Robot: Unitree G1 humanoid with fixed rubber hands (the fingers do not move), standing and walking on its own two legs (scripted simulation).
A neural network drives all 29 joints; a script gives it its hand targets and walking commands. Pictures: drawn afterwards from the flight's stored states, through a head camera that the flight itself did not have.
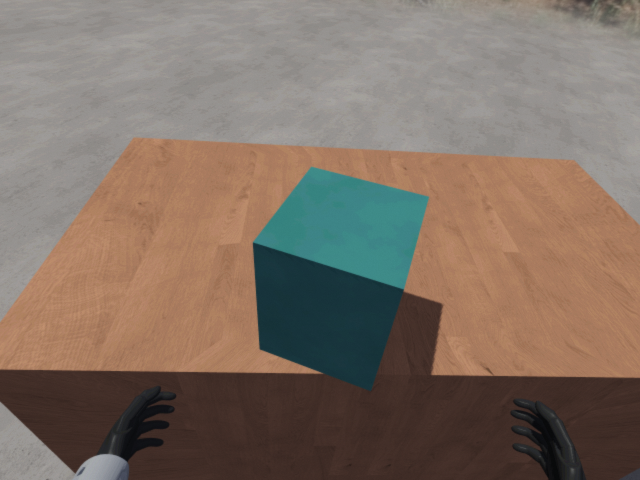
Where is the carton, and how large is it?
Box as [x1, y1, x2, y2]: [253, 167, 428, 390]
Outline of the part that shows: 311,167 253,241 259,347 260,349 370,390 404,287 428,197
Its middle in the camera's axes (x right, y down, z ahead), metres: +0.03 +0.06 +0.64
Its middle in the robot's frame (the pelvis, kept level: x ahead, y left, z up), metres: +0.45 -0.01 +0.01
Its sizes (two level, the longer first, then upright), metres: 0.210 0.200 0.250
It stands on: a pedestal, 0.65 m high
